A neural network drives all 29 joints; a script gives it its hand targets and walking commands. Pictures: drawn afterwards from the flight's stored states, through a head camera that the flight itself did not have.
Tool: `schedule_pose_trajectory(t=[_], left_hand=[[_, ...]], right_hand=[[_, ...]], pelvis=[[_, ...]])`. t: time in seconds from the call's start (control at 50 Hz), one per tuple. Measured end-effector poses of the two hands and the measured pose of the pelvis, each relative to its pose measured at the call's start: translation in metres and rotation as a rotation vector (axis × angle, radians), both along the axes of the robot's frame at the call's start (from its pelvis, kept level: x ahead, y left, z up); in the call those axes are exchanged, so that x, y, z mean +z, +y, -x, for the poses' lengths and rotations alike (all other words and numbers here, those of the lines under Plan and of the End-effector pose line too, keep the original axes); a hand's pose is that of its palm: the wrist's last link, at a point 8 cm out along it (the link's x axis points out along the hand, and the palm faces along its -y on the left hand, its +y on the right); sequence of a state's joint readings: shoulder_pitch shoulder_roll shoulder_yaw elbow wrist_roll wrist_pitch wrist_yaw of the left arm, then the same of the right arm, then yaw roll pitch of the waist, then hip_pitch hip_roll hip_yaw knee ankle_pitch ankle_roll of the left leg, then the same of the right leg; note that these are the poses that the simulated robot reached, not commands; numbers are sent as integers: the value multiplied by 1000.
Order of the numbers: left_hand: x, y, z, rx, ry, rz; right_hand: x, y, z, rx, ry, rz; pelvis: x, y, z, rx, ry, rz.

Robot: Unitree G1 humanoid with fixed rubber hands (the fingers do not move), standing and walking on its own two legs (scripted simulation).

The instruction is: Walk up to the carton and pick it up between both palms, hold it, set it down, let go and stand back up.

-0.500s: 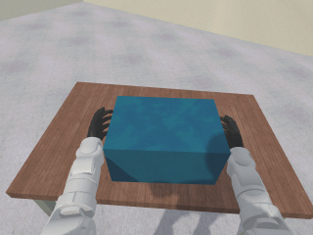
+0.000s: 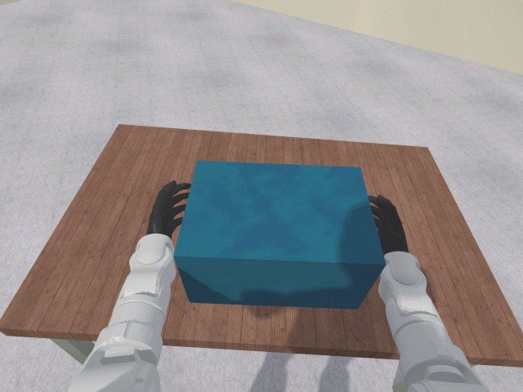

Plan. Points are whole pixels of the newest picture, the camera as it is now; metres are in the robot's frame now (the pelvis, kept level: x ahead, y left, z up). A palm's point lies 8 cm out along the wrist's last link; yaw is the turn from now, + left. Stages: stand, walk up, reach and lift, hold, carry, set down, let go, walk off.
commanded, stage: set down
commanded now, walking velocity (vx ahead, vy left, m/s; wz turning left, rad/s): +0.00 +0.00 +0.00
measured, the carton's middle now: (276, 233) +0.39 -0.02 +0.04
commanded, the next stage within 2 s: none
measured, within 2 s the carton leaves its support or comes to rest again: rests again in 1.72 s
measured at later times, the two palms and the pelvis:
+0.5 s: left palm (169, 251) +0.37 +0.16 +0.01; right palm (390, 265) +0.34 -0.21 +0.02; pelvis +0.00 +0.00 +0.00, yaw +0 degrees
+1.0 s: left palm (179, 259) +0.39 +0.15 -0.05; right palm (376, 273) +0.36 -0.22 -0.04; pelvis +0.03 +0.00 -0.01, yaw -1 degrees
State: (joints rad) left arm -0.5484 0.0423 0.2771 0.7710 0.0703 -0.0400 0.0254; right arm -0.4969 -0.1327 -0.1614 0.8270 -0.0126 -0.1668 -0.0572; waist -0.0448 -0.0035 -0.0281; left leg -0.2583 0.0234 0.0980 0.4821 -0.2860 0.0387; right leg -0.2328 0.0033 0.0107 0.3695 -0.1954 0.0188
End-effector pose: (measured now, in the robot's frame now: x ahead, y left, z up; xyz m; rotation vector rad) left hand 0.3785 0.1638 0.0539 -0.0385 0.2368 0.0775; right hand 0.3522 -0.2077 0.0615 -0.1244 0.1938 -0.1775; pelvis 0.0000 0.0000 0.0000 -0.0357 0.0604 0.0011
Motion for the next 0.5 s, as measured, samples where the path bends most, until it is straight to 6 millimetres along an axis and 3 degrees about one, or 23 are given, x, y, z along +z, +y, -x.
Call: schedule_pose_trajectory(t=[0.14, 0.5], left_hand=[[-6, -1, 1, -2, -8, -1], [-44, -7, 11, -17, 32, -8]], right_hand=[[-5, -1, 2, -2, -6, 1], [-37, -7, 15, -12, 40, 6]], pelvis=[[0, 0, -1, 0, 1, 0], [0, -1, -1, -1, 38, -1]])
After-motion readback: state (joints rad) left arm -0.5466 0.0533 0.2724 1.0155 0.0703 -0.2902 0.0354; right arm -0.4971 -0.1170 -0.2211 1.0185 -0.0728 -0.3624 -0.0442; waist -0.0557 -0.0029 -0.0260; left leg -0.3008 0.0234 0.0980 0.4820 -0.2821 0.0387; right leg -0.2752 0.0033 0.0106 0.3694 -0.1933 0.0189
